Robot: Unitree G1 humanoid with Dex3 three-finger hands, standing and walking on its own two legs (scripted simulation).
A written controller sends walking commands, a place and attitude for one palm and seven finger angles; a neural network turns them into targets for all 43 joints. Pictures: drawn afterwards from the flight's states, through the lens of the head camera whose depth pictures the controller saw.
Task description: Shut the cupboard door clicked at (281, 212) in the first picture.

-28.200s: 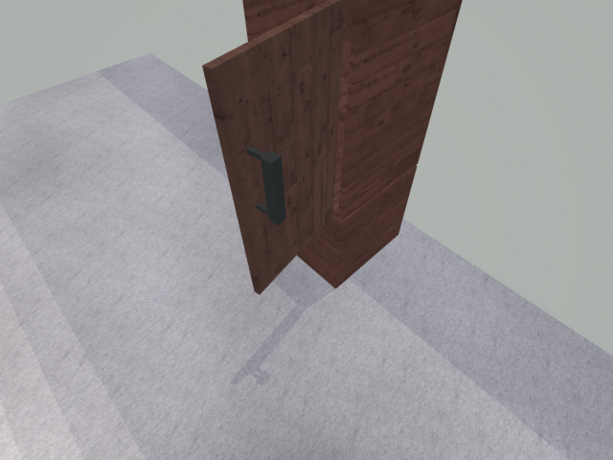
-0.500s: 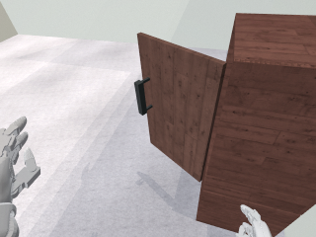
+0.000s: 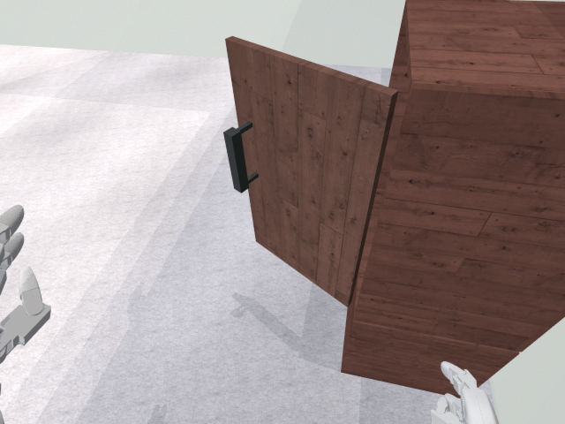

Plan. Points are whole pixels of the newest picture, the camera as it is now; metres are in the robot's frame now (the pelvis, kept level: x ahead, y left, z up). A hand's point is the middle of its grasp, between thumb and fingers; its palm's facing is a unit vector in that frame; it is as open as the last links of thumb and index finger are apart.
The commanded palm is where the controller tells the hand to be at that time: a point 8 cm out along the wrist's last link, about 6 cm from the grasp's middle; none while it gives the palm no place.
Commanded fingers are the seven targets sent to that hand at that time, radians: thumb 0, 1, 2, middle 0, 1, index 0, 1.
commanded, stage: step back with the hand held close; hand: left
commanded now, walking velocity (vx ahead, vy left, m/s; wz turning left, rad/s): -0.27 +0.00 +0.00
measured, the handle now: (244, 157) +0.64 +0.13 +0.01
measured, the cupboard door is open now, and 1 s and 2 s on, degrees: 61 61 61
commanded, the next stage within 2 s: stop stepping back and stand still in 1.34 s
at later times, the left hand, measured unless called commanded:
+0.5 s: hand out of the picture +0.13 +0.28 +0.17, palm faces +0.50 -0.75 -0.44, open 7.4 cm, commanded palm +0.07 +0.31 +0.18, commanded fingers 0.00 0.90 0.90 -0.20 -0.30 -0.20 -0.30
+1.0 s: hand out of the picture +0.07 +0.26 +0.17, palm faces +0.48 -0.76 -0.44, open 7.4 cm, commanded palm +0.00 +0.30 +0.18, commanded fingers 0.00 0.90 0.90 -0.20 -0.30 -0.20 -0.30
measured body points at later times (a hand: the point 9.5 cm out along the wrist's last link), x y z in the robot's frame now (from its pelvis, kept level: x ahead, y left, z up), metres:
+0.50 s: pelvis -0.07 +0.01 -0.02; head -0.07 +0.01 +0.43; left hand +0.10 +0.31 +0.19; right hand +0.09 -0.24 -0.10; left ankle -0.01 +0.09 -0.74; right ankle +0.00 -0.13 -0.74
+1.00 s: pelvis -0.12 -0.01 -0.02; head -0.11 +0.01 +0.43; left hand +0.03 +0.30 +0.19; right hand +0.06 -0.24 -0.09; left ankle -0.01 +0.09 -0.73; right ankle -0.07 -0.13 -0.74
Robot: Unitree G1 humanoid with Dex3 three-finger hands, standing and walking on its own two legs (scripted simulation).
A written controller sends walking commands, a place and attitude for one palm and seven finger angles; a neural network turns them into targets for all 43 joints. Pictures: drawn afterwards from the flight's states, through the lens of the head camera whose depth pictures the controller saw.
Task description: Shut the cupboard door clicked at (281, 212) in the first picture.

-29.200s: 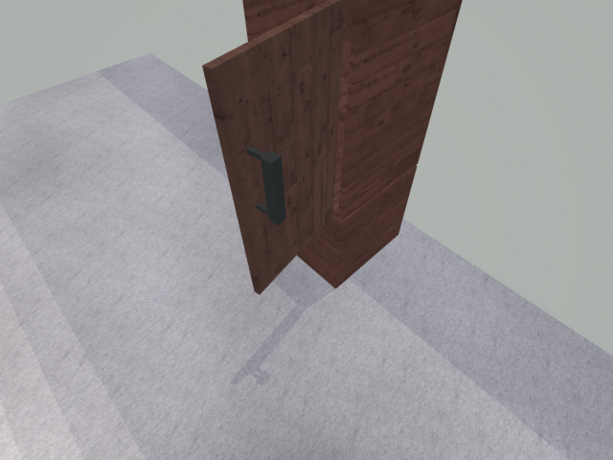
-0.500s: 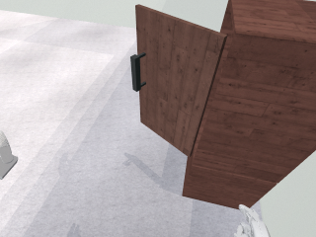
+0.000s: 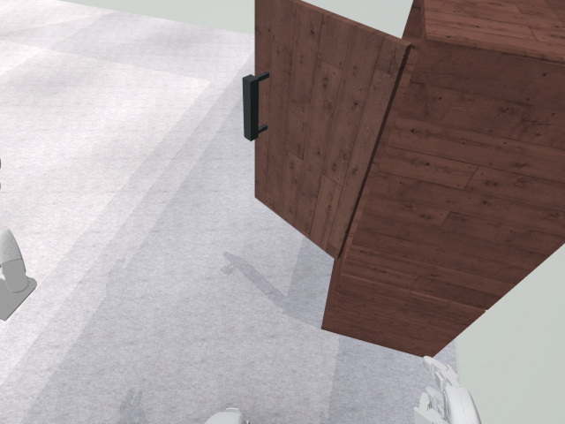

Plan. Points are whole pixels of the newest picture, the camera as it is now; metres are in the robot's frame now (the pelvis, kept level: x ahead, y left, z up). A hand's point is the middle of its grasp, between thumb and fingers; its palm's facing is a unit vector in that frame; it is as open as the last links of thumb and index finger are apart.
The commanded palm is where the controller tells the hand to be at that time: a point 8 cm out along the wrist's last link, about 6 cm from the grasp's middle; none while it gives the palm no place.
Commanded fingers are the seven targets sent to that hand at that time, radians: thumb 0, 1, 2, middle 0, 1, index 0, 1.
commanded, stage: step back with the hand held close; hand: left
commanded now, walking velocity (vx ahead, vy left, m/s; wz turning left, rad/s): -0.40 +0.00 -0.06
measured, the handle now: (257, 106) +0.77 +0.11 +0.03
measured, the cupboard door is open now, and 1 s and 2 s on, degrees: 61 61 61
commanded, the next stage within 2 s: stop stepping back and stand still in 0.34 s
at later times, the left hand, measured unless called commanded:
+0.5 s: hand out of the picture +0.12 +0.27 +0.20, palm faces +0.43 -0.84 -0.33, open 7.4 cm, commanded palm +0.06 +0.32 +0.20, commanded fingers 0.00 0.90 0.90 -0.20 -0.30 -0.20 -0.30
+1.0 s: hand out of the picture +0.04 +0.27 +0.20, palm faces +0.29 -0.86 -0.41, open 7.4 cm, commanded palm -0.02 +0.33 +0.20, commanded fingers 0.00 0.90 0.90 -0.20 -0.30 -0.20 -0.30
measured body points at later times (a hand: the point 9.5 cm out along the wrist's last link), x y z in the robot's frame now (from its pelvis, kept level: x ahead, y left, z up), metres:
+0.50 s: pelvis -0.09 +0.02 +0.00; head -0.09 +0.06 +0.45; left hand +0.09 +0.31 +0.21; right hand +0.09 -0.19 -0.07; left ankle +0.09 +0.11 -0.72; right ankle -0.18 -0.13 -0.72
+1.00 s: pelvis -0.19 +0.05 +0.01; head -0.21 +0.08 +0.45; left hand +0.01 +0.31 +0.22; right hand -0.07 -0.18 -0.07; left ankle -0.03 +0.13 -0.70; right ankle -0.20 +0.00 -0.72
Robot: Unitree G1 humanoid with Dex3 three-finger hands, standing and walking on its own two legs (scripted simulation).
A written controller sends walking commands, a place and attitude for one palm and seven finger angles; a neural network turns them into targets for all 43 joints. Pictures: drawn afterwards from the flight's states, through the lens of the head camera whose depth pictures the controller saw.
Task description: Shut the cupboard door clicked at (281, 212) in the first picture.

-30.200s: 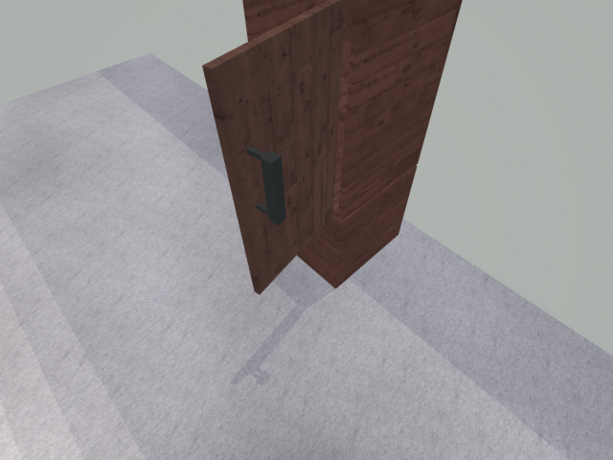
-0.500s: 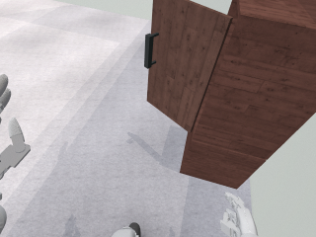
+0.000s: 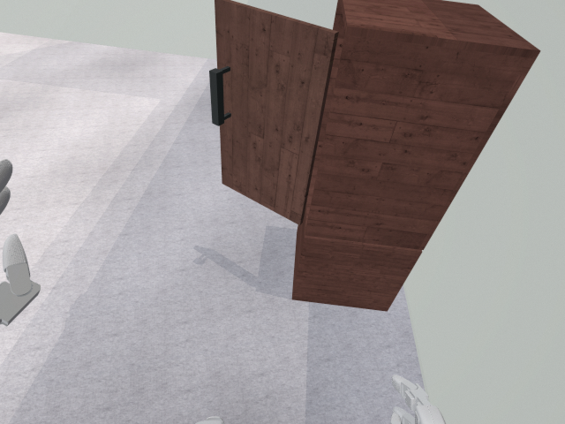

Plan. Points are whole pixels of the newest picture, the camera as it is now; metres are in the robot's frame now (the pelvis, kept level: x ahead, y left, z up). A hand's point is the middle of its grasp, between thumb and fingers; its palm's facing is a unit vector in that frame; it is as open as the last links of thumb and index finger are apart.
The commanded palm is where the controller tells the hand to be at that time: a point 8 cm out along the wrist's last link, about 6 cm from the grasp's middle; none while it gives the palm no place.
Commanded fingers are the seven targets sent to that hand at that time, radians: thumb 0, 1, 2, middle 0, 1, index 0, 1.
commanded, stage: stop stepping back and stand still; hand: left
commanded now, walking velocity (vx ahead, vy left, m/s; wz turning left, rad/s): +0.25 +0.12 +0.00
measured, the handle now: (222, 95) +0.95 +0.17 +0.03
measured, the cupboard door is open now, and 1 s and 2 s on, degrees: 61 61 61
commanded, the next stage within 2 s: let the arm hang, fingers relaxed in 1.02 s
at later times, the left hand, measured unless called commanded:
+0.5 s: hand out of the picture +0.19 +0.29 +0.20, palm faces +0.50 -0.73 -0.47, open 7.4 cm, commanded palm +0.12 +0.33 +0.19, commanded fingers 0.00 0.90 0.90 -0.20 -0.30 -0.20 -0.30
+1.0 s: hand out of the picture +0.23 +0.30 +0.18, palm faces +0.46 -0.76 -0.46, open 7.4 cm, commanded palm +0.16 +0.34 +0.19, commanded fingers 0.00 0.90 0.90 -0.20 -0.30 -0.20 -0.30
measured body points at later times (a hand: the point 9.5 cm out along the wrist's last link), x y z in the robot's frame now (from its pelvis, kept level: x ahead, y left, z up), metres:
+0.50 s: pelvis -0.01 +0.02 +0.00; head -0.01 +0.03 +0.45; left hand +0.15 +0.33 +0.22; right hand +0.16 -0.20 -0.09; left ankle -0.04 +0.19 -0.72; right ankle +0.02 -0.04 -0.73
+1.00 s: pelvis +0.03 +0.04 +0.01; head +0.04 +0.04 +0.46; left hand +0.20 +0.34 +0.21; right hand +0.21 -0.19 -0.07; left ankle +0.02 +0.15 -0.72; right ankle +0.02 -0.04 -0.73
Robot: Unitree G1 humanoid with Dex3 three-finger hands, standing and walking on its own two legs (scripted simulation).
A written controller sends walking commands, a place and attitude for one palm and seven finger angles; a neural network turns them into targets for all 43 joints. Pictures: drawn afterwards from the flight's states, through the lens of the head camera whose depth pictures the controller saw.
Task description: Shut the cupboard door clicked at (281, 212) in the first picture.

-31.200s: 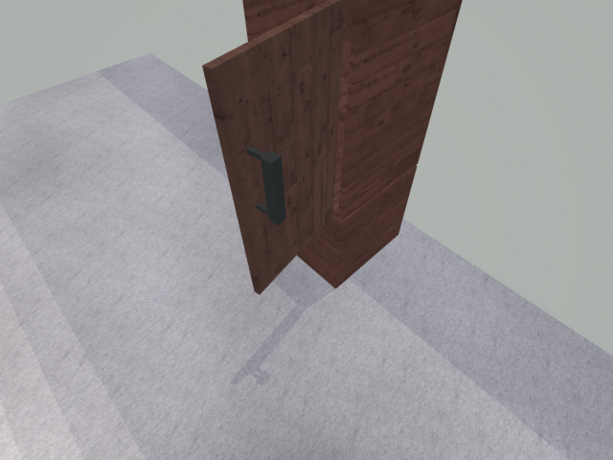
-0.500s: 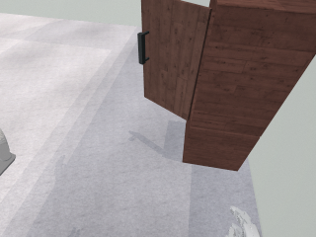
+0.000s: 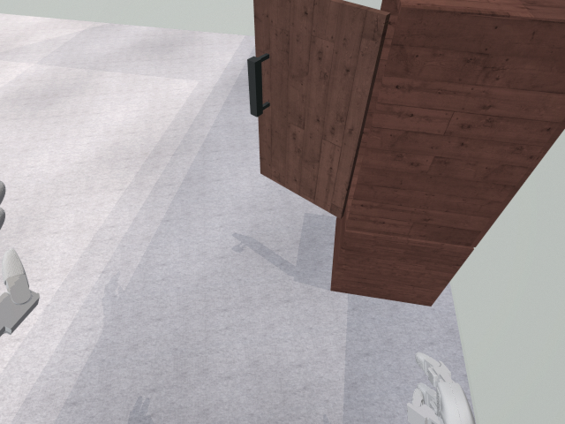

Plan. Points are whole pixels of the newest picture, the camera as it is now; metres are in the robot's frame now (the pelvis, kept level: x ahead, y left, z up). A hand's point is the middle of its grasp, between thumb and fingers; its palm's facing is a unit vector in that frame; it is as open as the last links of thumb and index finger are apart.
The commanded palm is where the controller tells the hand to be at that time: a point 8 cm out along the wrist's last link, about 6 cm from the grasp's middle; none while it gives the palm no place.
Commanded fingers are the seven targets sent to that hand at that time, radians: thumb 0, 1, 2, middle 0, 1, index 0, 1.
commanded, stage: stop stepping back and stand still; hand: left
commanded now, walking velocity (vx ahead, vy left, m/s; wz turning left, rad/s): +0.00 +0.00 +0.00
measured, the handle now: (260, 85) +0.92 +0.10 +0.02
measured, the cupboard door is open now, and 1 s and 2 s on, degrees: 61 61 61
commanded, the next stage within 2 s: let the arm hang, fingers relaxed in 0.02 s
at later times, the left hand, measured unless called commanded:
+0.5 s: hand out of the picture +0.01 +0.19 -0.17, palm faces +0.05 -0.98 -0.19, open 6.9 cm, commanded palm none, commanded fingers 0.00 0.90 0.90 -0.20 -0.30 -0.20 -0.30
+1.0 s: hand out of the picture -0.01 +0.20 -0.17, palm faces +0.03 -0.98 -0.21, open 7.4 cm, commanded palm none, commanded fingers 0.00 0.90 0.90 -0.20 -0.30 -0.20 -0.30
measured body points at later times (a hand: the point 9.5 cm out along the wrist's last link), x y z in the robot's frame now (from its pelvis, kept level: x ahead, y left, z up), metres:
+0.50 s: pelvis -0.02 +0.01 +0.00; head +0.01 +0.03 +0.45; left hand +0.01 +0.25 -0.16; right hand +0.02 -0.24 -0.14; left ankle +0.00 +0.11 -0.74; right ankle -0.02 -0.08 -0.74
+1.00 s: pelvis -0.02 +0.02 +0.01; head -0.02 +0.02 +0.46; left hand -0.01 +0.25 -0.15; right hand -0.02 -0.20 -0.15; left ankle +0.00 +0.11 -0.74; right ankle -0.02 -0.08 -0.74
